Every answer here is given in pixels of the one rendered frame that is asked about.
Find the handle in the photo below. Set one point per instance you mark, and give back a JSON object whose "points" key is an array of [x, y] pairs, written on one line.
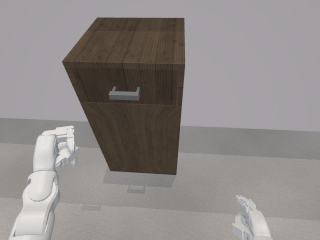
{"points": [[124, 95]]}

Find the right robot hand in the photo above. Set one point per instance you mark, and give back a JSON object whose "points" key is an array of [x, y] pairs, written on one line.
{"points": [[253, 225]]}

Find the drawer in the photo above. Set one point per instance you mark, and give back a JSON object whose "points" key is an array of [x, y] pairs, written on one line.
{"points": [[158, 86]]}

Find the left robot hand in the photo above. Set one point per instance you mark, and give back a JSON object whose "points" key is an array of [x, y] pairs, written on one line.
{"points": [[47, 149]]}

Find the cabinet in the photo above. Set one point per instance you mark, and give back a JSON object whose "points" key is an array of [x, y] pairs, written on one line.
{"points": [[135, 138]]}

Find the robot left forearm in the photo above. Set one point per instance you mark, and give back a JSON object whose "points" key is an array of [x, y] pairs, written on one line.
{"points": [[40, 198]]}

